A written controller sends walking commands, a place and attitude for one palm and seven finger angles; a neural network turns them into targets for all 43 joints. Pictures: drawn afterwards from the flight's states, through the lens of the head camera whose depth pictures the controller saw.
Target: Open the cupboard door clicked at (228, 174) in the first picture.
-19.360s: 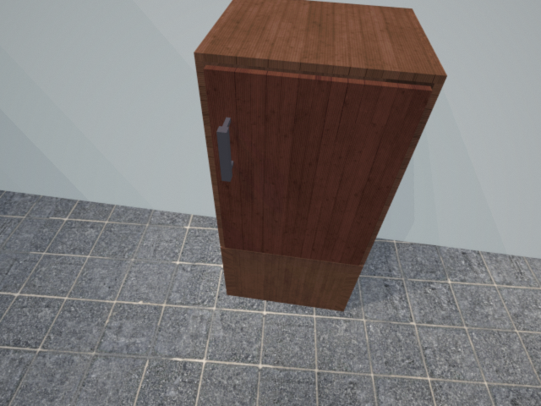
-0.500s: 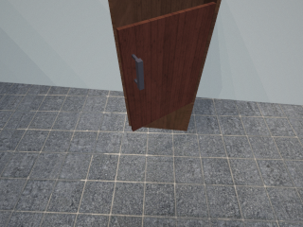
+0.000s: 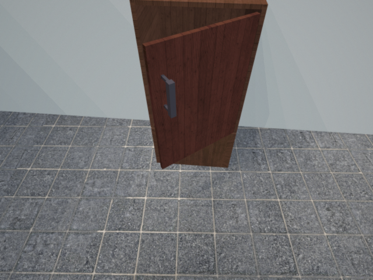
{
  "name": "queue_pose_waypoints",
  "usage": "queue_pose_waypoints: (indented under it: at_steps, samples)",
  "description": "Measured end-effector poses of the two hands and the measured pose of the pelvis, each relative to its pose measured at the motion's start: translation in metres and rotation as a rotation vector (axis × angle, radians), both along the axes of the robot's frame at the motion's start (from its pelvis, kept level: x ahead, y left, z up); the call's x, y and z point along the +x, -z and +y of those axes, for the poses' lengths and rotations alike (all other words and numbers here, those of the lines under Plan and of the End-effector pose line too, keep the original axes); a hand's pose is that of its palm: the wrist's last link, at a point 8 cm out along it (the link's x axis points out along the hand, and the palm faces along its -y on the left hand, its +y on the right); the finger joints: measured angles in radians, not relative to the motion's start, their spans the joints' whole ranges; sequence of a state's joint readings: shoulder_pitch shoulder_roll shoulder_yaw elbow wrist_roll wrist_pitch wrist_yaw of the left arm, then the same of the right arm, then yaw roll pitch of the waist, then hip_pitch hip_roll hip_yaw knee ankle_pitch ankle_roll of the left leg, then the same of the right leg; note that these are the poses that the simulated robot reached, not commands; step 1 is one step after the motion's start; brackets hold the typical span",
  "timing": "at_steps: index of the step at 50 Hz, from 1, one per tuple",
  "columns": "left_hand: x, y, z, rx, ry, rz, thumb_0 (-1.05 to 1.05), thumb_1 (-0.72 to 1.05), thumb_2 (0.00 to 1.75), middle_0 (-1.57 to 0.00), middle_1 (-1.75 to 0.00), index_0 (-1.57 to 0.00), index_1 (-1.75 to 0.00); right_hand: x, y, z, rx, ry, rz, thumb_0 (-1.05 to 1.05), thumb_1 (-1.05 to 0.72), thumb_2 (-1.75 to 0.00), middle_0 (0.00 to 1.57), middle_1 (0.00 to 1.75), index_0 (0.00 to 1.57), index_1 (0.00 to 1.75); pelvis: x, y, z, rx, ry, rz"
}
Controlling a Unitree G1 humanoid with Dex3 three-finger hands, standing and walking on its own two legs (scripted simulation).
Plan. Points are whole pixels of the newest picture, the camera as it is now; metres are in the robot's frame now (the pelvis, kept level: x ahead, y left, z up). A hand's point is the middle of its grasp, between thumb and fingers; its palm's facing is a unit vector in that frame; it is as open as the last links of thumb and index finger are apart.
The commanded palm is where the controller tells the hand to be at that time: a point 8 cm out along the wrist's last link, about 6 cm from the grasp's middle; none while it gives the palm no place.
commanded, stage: let the arm hang, fingers relaxed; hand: left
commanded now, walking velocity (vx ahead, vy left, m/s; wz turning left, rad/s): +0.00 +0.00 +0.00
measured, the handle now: (168, 96) +0.65 +0.09 +0.02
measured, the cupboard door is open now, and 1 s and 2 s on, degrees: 38 38 38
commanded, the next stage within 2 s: look to check the result in 0.04 s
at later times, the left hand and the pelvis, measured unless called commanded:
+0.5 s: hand out of the picture +0.05 +0.20 -0.17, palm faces +0.00 -0.97 -0.26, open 7.4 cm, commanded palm none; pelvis +0.01 +0.00 +0.00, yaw +0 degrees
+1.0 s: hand out of the picture +0.09 +0.21 -0.17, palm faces -0.06 -0.96 -0.28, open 7.4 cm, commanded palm none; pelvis +0.03 -0.01 +0.00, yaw -4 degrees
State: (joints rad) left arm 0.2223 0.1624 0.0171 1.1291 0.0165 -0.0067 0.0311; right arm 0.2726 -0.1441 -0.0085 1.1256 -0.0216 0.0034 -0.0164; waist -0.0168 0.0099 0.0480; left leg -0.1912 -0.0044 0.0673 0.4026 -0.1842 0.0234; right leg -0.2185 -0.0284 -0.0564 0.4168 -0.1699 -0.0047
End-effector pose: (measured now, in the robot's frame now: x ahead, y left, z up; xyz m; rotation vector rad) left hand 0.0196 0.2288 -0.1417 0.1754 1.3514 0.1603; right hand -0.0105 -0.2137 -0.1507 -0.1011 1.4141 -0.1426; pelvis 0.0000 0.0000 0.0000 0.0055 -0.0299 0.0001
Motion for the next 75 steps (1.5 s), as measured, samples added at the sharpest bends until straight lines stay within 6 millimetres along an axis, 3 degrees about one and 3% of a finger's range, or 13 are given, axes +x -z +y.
queue_pose_waypoints:
  at_steps: [16,32,44,49,54,62,69,75]
  samples:
    - [0.007,-0.003,0.013,0.022,0.005,0.027,0.01,0.91,0.9,-0.2,-0.3,-0.2,-0.3,0.02,-0.005,-0.019,-0.042,-0.024,0.0,0.0,-0.91,-0.9,0.2,0.3,0.2,0.3,0.008,-0.002,0.001,-0.002,-0.002,0.003]
    - [0.045,-0.013,0.028,0.062,0.031,-0.041,0.01,0.9,0.9,-0.2,-0.3,-0.2,-0.3,0.068,-0.012,-0.04,-0.079,-0.062,-0.084,0.0,-0.91,-0.9,0.2,0.3,0.2,0.3,0.019,-0.004,-0.002,-0.002,-0.005,0.004]
    - [0.067,-0.018,0.033,0.086,0.047,-0.065,0.01,0.9,0.9,-0.2,-0.3,-0.2,-0.3,0.088,-0.016,-0.055,-0.112,-0.067,-0.11,0.0,-0.9,-0.9,0.2,0.3,0.2,0.3,0.027,-0.005,-0.005,-0.003,0.011,0.011]
    - [0.069,-0.011,0.026,0.073,0.071,-0.031,0.01,0.9,0.9,-0.2,-0.3,-0.2,-0.3,0.082,-0.011,-0.051,-0.107,-0.012,-0.123,0.0,-0.91,-0.9,0.2,0.3,0.2,0.3,0.026,0.0,-0.006,0.001,0.064,0.017]
    - [0.074,-0.001,0.012,0.053,0.115,-0.007,0.01,0.9,0.9,-0.2,-0.3,-0.2,-0.3,0.062,-0.001,-0.049,-0.09,0.055,-0.117,0.0,-0.9,-0.9,0.2,0.3,0.2,0.3,0.023,0.008,-0.011,0.027,0.122,0.021]
    - [0.087,0.002,-0.022,0.062,0.162,-0.043,0.01,0.9,0.9,-0.2,-0.3,-0.2,-0.3,0.031,0.023,-0.069,-0.057,0.144,-0.054,0.01,-0.9,-0.9,0.21,0.3,0.2,0.3,0.02,0.021,-0.034,0.029,0.185,0.017]
    - [0.087,-0.01,-0.038,0.055,0.233,0.012,0.01,0.9,0.9,-0.21,-0.3,-0.2,-0.3,0.044,-0.002,-0.086,-0.089,0.228,-0.14,0.01,-0.91,-0.9,0.2,0.3,0.2,0.3,0.018,0.003,-0.038,0.045,0.286,0.049]
    - [0.105,-0.011,-0.034,0.045,0.309,0.009,0.01,0.9,0.9,-0.21,-0.3,-0.21,-0.3,0.063,-0.02,-0.087,-0.123,0.284,-0.246,0.01,-0.91,-0.9,0.2,0.3,0.19,0.3,0.019,-0.002,-0.03,0.051,0.375,0.059]
